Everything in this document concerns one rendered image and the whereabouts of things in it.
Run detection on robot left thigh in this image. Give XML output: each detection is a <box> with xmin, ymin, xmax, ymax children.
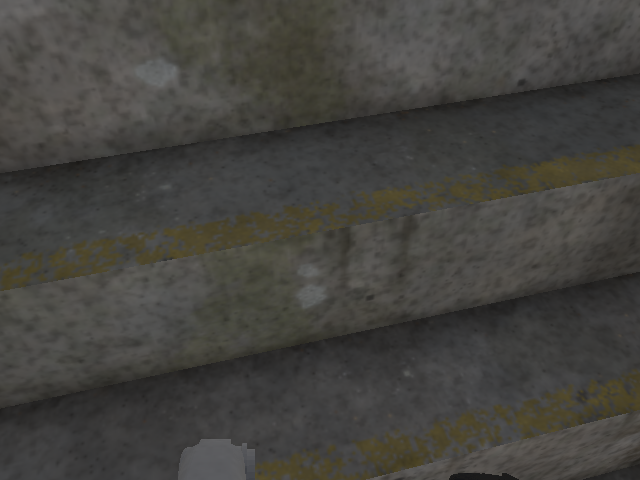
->
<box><xmin>178</xmin><ymin>439</ymin><xmax>255</xmax><ymax>480</ymax></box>

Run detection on robot left shin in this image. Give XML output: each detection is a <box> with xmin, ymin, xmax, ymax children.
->
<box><xmin>178</xmin><ymin>447</ymin><xmax>191</xmax><ymax>476</ymax></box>

